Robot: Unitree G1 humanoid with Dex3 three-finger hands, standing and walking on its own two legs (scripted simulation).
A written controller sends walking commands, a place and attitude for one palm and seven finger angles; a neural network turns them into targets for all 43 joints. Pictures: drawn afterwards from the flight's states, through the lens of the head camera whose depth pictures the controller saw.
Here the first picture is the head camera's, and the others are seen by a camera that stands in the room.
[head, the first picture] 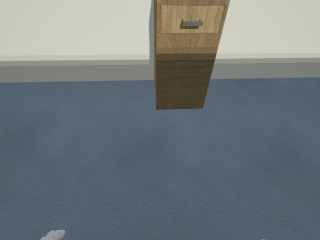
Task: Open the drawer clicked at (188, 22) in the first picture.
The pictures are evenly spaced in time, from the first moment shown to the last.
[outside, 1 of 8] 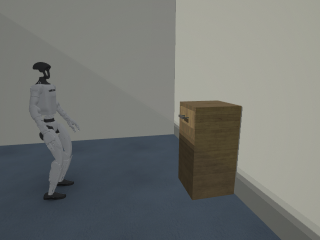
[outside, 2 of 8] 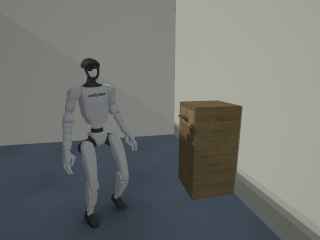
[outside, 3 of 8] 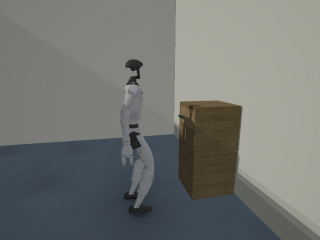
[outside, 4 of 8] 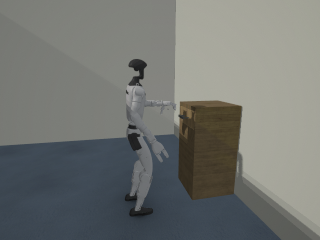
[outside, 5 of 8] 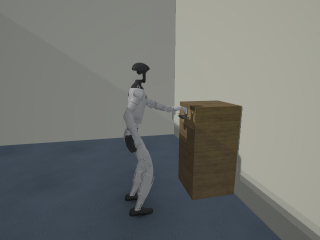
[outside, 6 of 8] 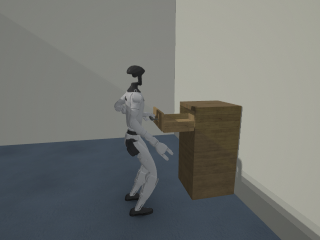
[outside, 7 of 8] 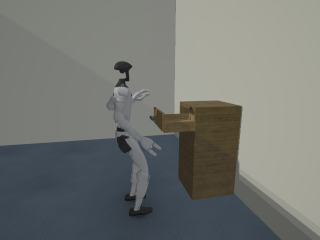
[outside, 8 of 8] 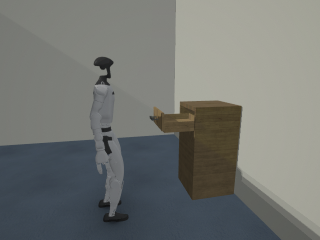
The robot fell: no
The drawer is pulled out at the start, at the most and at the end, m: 0.00 0.30 0.30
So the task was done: yes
